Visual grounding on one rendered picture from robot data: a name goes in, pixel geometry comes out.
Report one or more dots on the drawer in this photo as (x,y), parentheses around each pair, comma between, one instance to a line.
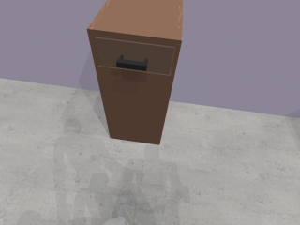
(159,57)

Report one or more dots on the cabinet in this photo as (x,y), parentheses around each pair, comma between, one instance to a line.
(136,102)

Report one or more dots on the handle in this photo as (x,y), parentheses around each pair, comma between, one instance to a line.
(131,64)

